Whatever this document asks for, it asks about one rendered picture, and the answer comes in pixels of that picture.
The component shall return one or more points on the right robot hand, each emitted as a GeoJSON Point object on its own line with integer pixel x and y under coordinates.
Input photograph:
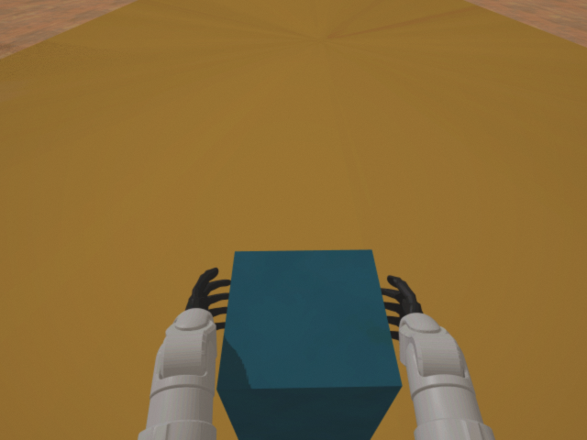
{"type": "Point", "coordinates": [405, 297]}

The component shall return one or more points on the robot left forearm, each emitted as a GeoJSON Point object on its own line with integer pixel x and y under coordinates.
{"type": "Point", "coordinates": [183, 383]}

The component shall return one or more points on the left robot hand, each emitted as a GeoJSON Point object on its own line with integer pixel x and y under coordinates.
{"type": "Point", "coordinates": [199, 298]}

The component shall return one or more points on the carton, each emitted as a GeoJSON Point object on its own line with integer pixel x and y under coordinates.
{"type": "Point", "coordinates": [307, 351]}

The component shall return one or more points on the robot right forearm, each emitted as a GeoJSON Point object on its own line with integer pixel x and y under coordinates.
{"type": "Point", "coordinates": [440, 383]}

